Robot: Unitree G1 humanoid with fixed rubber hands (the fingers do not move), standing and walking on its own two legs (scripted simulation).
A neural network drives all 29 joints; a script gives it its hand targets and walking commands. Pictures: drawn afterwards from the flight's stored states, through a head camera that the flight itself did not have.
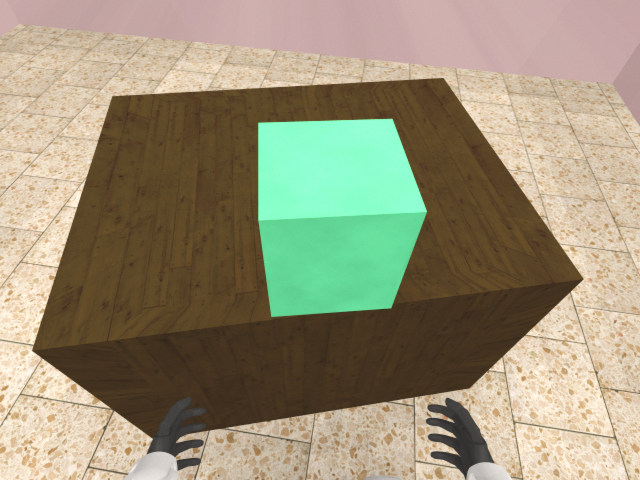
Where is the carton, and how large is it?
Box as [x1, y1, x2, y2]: [258, 119, 426, 316]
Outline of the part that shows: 392,119 258,123 258,220 271,316 391,307 426,212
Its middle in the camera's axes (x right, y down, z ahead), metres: +0.02 -0.02 +0.63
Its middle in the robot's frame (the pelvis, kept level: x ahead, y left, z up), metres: +0.48 -0.01 +0.00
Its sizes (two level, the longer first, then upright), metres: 0.210 0.200 0.250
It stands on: a pedestal, 0.64 m high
